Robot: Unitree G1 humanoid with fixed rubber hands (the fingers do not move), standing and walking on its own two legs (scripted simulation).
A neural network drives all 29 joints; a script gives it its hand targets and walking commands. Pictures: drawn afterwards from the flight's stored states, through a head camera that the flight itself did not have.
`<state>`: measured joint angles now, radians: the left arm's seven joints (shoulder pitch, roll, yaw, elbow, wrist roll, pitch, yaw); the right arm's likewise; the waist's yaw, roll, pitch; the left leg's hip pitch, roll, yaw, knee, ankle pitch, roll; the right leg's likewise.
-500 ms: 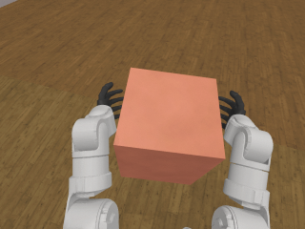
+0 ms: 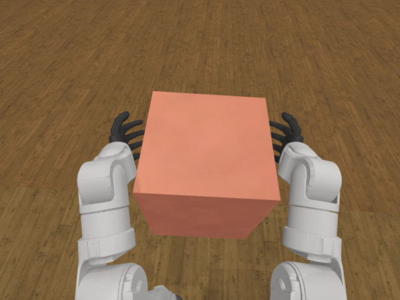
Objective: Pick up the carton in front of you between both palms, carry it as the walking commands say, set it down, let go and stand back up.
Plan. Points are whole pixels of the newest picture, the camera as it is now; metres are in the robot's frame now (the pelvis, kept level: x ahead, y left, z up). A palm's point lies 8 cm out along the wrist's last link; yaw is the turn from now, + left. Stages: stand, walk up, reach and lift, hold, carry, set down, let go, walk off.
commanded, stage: carry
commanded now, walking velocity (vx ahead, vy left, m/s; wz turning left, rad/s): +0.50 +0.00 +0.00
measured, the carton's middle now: (203, 173) +0.34 -0.02 +0.06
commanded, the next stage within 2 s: none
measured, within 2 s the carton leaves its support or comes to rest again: neither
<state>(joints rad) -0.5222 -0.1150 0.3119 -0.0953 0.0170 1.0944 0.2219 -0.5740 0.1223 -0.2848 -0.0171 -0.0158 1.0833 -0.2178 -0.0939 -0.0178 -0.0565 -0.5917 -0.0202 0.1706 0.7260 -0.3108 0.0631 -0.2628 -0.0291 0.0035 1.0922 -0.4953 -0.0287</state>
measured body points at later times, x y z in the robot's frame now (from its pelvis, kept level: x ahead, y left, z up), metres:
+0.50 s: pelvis +0.27 -0.03 +0.05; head +0.28 -0.03 +0.50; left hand +0.60 +0.16 +0.18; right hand +0.64 -0.16 +0.18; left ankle +0.18 +0.07 -0.57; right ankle +0.35 -0.11 -0.66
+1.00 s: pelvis +0.54 +0.05 +0.09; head +0.56 +0.06 +0.54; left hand +0.90 +0.18 +0.20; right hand +0.88 -0.13 +0.20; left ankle +0.59 +0.12 -0.63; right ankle +0.51 -0.07 -0.54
